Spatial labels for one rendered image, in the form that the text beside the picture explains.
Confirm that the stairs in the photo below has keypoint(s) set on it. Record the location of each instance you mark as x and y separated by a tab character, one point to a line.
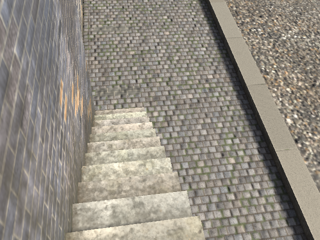
128	190

